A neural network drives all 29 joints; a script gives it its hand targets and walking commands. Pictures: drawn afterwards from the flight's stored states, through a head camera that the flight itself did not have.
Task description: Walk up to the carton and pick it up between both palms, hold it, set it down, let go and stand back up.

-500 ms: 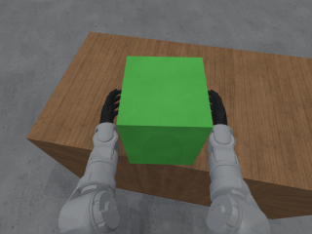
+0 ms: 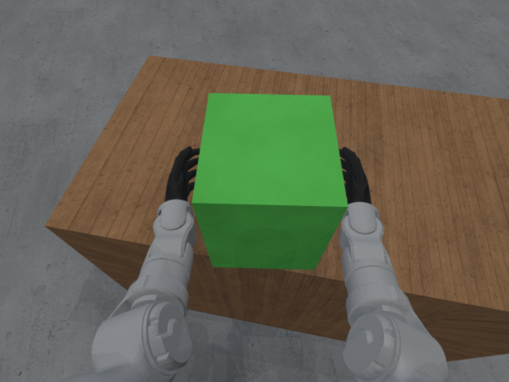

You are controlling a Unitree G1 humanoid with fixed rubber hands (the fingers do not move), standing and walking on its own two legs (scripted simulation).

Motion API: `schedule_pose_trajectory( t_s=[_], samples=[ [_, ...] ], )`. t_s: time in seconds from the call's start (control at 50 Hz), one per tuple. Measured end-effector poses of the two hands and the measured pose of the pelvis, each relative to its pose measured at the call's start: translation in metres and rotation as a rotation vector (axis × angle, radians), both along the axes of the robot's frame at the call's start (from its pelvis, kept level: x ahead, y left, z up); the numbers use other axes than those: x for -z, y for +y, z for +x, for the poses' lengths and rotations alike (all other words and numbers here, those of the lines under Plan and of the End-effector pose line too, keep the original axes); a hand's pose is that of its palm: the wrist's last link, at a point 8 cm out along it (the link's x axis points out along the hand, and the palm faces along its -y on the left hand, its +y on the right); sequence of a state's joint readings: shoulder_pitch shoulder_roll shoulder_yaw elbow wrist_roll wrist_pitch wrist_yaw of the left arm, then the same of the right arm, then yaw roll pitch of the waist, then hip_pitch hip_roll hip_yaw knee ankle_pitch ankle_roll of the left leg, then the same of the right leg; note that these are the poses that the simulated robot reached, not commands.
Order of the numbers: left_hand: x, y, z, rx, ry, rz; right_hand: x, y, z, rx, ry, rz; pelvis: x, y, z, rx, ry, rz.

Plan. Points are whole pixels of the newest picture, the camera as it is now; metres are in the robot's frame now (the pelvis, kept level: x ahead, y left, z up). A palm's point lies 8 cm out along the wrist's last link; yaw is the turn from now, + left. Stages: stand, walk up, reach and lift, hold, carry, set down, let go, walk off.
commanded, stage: reach and lift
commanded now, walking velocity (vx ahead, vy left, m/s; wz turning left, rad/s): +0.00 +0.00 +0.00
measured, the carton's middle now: (266, 188) +0.45 -0.02 -0.01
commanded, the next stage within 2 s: none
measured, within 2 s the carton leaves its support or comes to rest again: leaves its support in 0.56 s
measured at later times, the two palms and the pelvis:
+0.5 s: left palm (174, 201) +0.40 +0.14 +0.03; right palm (354, 202) +0.39 -0.15 +0.03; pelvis +0.00 +0.01 +0.00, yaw -1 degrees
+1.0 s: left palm (145, 194) +0.37 +0.15 +0.11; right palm (361, 189) +0.37 -0.14 +0.11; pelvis -0.04 +0.00 +0.00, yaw +1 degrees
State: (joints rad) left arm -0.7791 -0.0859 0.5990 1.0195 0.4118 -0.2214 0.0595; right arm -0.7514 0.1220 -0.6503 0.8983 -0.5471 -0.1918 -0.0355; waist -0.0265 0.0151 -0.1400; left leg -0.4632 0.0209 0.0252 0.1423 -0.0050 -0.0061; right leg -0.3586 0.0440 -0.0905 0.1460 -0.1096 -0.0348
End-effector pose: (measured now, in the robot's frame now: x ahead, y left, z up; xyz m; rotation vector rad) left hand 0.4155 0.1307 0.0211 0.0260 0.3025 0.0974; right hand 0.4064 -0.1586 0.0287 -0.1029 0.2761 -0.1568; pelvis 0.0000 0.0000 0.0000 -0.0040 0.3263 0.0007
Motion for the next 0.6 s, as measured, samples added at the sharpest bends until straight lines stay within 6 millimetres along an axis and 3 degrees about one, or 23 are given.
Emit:
schedule_pose_trajectory(
  t_s=[0.32,0.6],
  samples=[
    [0.0,0.002,-0.003,0.005,0.004,-0.006,0.0,0.002,-0.005,0.004,0.002,-0.004,0.0,0.004,0.0,0.006,0.015,-0.006],
    [-0.01,0.011,-0.023,-0.017,0.008,0.029,-0.009,0.01,-0.015,-0.022,0.002,0.035,0.001,0.006,-0.008,0.005,0.012,-0.008]
  ],
)
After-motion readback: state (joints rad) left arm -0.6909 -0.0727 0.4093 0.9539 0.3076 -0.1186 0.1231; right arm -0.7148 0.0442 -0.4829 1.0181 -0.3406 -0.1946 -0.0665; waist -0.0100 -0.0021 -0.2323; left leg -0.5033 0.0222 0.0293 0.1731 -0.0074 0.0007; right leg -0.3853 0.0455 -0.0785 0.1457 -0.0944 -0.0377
